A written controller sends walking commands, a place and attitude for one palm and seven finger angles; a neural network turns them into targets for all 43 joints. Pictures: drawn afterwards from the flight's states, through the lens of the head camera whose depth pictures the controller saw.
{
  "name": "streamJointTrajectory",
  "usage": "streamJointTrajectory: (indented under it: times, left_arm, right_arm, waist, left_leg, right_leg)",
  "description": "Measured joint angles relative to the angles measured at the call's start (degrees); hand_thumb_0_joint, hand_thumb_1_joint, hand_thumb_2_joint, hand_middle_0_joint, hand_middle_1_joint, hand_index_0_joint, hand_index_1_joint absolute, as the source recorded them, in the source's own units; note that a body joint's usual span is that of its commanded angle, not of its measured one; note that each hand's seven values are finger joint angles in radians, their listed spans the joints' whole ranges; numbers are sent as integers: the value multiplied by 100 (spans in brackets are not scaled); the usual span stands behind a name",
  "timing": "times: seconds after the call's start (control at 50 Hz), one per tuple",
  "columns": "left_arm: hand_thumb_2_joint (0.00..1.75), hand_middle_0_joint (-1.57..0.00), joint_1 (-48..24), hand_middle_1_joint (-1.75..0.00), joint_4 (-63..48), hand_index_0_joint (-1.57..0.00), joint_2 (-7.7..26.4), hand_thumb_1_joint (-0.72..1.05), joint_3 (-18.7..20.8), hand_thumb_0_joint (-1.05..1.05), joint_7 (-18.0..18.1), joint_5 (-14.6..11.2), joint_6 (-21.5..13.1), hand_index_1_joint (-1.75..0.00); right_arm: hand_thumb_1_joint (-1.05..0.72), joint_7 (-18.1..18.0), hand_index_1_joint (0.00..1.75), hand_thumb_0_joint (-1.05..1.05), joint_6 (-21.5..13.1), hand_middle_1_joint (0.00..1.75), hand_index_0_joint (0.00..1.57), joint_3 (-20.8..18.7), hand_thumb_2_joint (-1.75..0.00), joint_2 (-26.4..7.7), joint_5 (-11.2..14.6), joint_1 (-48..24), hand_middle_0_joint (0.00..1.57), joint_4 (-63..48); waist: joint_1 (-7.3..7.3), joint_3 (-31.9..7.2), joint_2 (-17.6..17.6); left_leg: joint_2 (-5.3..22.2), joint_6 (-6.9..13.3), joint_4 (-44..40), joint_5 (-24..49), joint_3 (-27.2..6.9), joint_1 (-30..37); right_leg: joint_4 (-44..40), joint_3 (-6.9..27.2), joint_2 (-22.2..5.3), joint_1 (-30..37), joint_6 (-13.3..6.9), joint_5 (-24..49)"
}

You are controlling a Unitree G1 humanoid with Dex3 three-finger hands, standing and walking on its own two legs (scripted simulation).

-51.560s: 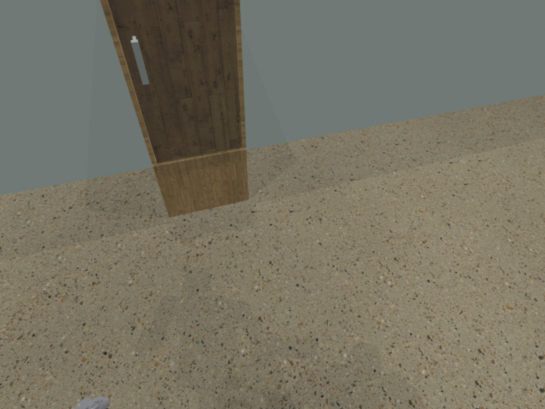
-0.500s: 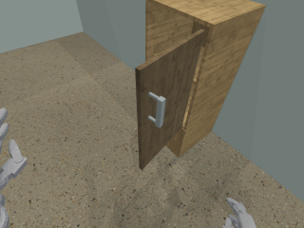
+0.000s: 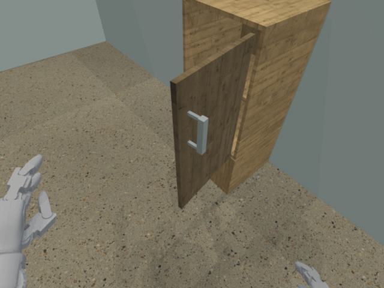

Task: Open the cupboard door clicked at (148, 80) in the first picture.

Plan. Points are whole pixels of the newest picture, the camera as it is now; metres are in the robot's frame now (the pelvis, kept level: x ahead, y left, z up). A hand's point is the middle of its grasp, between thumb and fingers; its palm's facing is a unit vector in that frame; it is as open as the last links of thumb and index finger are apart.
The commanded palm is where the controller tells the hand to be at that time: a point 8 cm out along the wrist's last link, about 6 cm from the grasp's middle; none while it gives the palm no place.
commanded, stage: let the arm hang, fingers relaxed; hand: left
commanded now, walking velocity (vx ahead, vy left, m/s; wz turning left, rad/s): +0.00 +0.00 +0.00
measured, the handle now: (196, 133) +0.51 +0.03 +0.02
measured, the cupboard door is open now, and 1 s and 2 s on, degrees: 100 100 100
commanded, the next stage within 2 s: look to check the result in 1.06 s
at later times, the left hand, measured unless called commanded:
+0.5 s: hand out of the picture -0.08 +0.18 -0.17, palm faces +0.06 -0.97 -0.23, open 7.3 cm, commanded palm none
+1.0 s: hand out of the picture -0.01 +0.14 -0.17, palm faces +0.06 -0.98 -0.17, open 7.3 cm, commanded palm none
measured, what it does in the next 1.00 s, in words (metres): stands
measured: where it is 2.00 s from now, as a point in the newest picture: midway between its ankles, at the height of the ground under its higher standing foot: outside the picture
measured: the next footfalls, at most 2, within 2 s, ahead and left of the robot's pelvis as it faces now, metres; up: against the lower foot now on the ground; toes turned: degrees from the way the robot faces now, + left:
none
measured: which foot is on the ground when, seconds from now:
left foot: down 0.00-1.00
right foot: down 0.00-1.00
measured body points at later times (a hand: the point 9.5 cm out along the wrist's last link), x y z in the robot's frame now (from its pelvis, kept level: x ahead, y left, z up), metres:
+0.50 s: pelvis -0.02 -0.01 +0.00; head +0.00 -0.01 +0.45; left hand -0.08 +0.23 -0.15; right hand +0.00 -0.24 -0.16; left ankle +0.06 +0.10 -0.74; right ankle -0.03 -0.10 -0.74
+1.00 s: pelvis +0.00 -0.02 +0.00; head +0.00 -0.03 +0.45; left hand -0.01 +0.19 -0.16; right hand -0.01 -0.23 -0.16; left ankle +0.06 +0.10 -0.74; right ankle -0.03 -0.10 -0.74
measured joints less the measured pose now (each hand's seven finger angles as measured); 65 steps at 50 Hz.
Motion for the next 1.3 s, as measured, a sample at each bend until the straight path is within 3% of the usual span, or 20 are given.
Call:
streamJointTrajectory:
  times: [0.1,0.18,0.26,0.4,0.6,0.9,1.3]
  left_arm:
    - [90,-20,-1033,-30,3087,-20,-173,90,-1161,0,-541,206,860,-30]
    - [90,-20,-1072,-30,4795,-20,-548,91,-1661,1,-641,216,1100,-30]
    - [90,-20,-961,-30,5914,-20,-883,92,-1809,1,-577,150,1174,-30]
    - [90,-20,-692,-30,7013,-20,-807,95,-1680,0,-547,99,1037,-30]
    - [90,-20,-402,-30,7755,-20,-807,92,-1621,0,-454,78,989,-30]
    - [90,-20,-937,-30,7621,-20,-1301,91,-1690,0,-394,72,845,-30]
    - [90,-20,-711,-30,7709,-20,-1278,91,-1626,0,-366,49,834,-30]
  right_arm:
    - [-90,282,30,1,453,30,20,-36,-90,-317,-79,-559,20,487]
    - [-90,328,30,1,643,30,20,-14,-90,-194,-97,-513,20,757]
    - [-90,303,30,1,836,30,20,32,-90,6,-134,-263,20,1134]
    - [-90,227,30,1,980,30,20,66,-90,302,-121,51,20,1767]
    - [-90,176,30,0,961,30,20,4,-90,533,-95,152,20,2207]
    - [-91,114,30,0,860,30,20,49,-90,736,-112,233,20,2452]
    - [-91,65,30,1,845,30,20,21,-90,690,-99,161,19,2445]
  waist:
    - [-154,123,213]
    - [-275,220,9]
    - [-236,335,-260]
    - [-22,467,-189]
    - [-57,376,124]
    - [-128,252,-57]
    - [-85,383,-10]
  left_leg:
    - [-96,44,361,-25,-38,-383]
    - [-73,-22,405,-23,-94,-331]
    - [-44,-71,380,-24,-200,-211]
    - [3,-120,-95,267,-328,-34]
    - [32,-128,-198,251,-267,161]
    - [13,-163,-418,249,-190,373]
    - [95,-264,-381,79,-230,453]
  right_leg:
    - [529,-5,-86,-424,-8,-194]
    - [549,-59,-56,-345,-74,-211]
    - [429,-158,-9,-159,-103,-185]
    - [-150,-264,68,81,-145,142]
    - [-298,-195,92,272,-155,173]
    - [-325,-114,58,373,-175,94]
    - [-471,-134,155,537,-265,16]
